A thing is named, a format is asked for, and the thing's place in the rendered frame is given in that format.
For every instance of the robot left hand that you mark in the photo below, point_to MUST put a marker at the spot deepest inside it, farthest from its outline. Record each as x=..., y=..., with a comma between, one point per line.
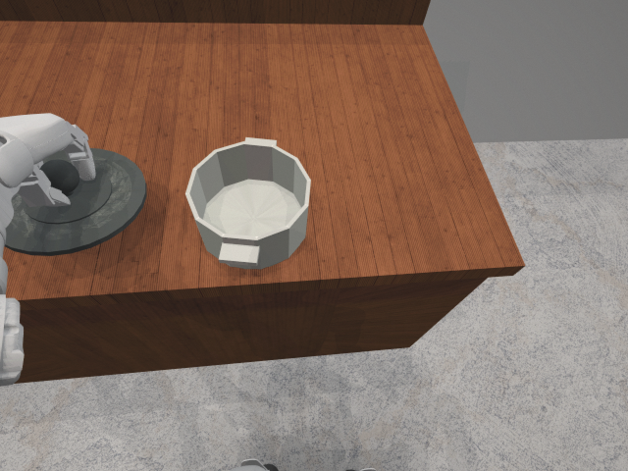
x=45, y=135

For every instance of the robot left forearm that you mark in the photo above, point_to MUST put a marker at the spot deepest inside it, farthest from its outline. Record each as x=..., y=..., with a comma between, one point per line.
x=16, y=165

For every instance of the left robot upper arm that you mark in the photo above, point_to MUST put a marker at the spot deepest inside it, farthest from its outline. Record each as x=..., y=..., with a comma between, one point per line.
x=11, y=341

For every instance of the lid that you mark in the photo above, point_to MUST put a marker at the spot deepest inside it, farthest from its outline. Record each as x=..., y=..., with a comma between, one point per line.
x=99, y=210

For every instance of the pot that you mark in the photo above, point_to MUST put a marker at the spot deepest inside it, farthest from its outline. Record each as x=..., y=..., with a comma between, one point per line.
x=250, y=203

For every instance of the table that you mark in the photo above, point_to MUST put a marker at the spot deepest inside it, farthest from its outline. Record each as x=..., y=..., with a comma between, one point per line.
x=402, y=224

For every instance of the knob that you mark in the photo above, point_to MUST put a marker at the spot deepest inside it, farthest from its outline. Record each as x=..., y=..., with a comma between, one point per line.
x=62, y=175

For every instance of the robot left shin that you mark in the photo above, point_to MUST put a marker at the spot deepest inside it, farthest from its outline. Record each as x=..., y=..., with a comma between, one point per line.
x=252, y=462

